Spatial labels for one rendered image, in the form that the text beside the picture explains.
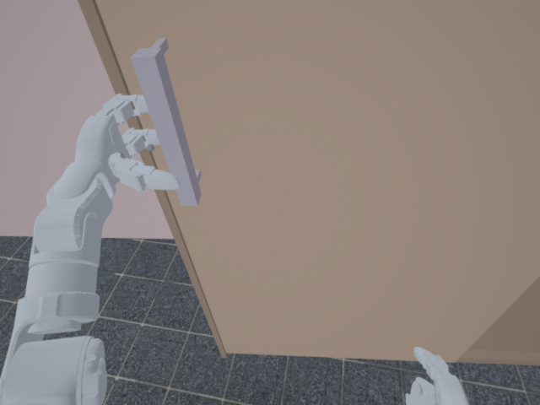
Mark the robot left hand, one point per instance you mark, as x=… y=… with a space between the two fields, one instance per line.
x=100 y=141

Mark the handle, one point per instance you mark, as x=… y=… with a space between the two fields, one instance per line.
x=154 y=79

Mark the robot left upper arm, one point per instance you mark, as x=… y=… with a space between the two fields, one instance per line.
x=64 y=371

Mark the robot right hand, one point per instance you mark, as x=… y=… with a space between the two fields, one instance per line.
x=447 y=389

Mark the wardrobe door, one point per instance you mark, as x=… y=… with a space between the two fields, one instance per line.
x=370 y=169
x=518 y=328

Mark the left robot forearm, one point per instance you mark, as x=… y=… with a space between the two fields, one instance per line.
x=64 y=259

